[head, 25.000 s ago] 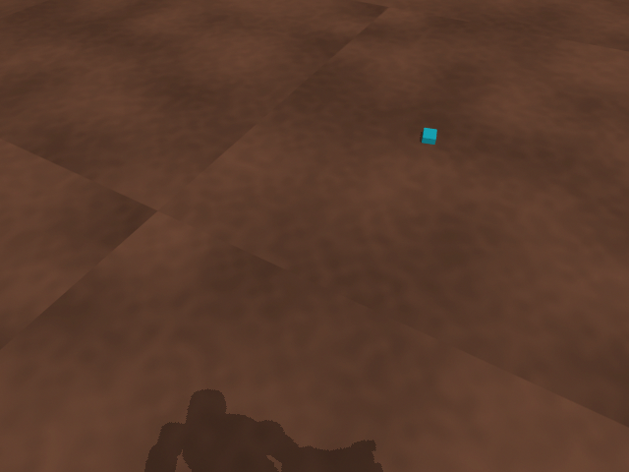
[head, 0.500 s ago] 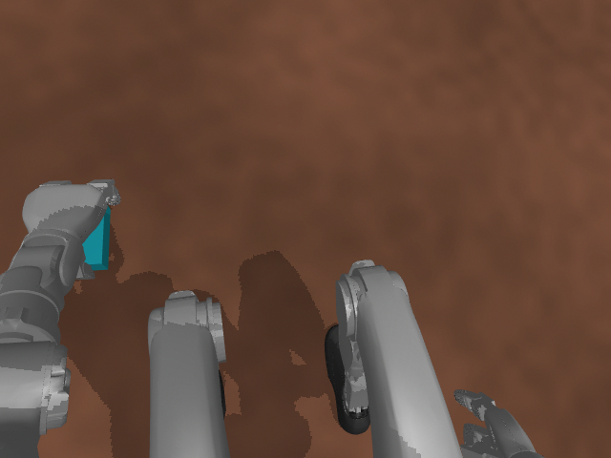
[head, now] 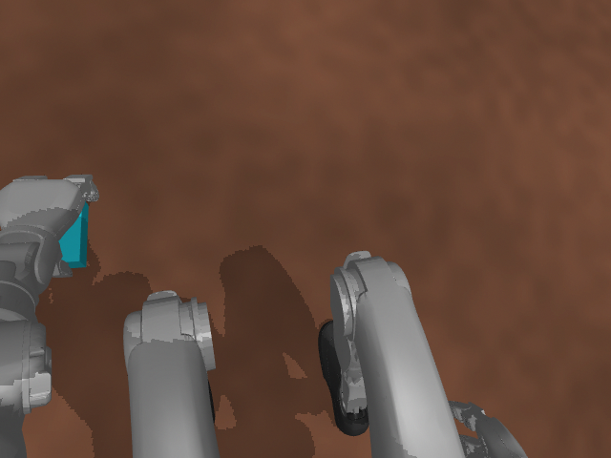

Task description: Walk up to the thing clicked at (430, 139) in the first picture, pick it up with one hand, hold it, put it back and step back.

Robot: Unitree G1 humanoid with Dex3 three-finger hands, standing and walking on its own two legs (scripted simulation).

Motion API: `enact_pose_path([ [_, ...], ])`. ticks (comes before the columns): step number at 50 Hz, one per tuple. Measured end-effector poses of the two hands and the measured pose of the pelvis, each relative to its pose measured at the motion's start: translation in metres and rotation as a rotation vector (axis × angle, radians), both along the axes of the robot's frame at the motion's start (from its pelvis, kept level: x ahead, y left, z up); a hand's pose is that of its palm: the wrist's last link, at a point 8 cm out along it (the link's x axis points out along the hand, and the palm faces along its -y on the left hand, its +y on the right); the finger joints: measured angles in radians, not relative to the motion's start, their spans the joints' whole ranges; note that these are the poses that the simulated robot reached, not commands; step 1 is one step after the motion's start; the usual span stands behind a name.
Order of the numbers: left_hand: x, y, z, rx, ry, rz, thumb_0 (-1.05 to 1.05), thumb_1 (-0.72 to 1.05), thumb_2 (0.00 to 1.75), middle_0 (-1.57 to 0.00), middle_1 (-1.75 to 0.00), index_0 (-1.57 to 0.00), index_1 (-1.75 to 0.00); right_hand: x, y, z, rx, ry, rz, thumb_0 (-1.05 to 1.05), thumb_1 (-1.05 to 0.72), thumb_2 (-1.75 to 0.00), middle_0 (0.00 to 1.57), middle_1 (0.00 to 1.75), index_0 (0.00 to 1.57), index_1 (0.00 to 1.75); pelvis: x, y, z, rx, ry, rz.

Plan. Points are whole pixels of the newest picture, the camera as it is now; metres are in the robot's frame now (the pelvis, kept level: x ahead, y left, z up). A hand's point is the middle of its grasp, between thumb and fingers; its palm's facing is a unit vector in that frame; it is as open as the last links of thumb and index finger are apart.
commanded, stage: lower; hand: left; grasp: from above
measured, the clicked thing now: (56, 233) +0.43 +0.28 -0.21
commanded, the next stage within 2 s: rest in 0.40 s
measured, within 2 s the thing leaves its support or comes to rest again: neither
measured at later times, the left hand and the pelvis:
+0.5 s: hand (72, 238) +0.43 +0.27 -0.24, palm faces -0.50 -0.04 -0.87, open 12.1 cm; pelvis +0.01 +0.00 -0.03, yaw -2 degrees
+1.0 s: hand (79, 247) +0.43 +0.28 -0.29, palm faces -0.51 -0.07 -0.86, open 12.1 cm; pelvis +0.01 +0.01 -0.05, yaw -5 degrees
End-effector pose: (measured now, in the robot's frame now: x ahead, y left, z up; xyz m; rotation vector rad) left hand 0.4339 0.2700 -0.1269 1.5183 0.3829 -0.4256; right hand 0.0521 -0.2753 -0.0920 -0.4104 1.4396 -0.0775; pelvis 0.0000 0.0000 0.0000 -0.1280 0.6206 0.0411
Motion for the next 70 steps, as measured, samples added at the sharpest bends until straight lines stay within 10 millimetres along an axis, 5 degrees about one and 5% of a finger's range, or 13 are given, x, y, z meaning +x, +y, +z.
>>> enact_pose_path([
  [47,0.001,0.01,-0.103,-0.066,0.028,0.016,-0.01,-0.33,0.76,-0.52,-0.68,-0.52,-0.72,0.001,-0.003,-0.02,-0.038,0.088,0.153,0.0,-0.91,-0.9,0.21,0.3,0.2,0.3,0.009,0.005,-0.052,-0.064,-0.082,-0.041],
  [70,0.004,0.003,-0.111,-0.049,-0.004,0.013,-0.01,-0.34,0.77,-0.53,-0.68,-0.53,-0.71,0.004,0.016,-0.019,0.032,0.049,0.266,0.0,-0.91,-0.9,0.2,0.3,0.2,0.3,0.007,0.013,-0.058,-0.1,-0.128,-0.051],
])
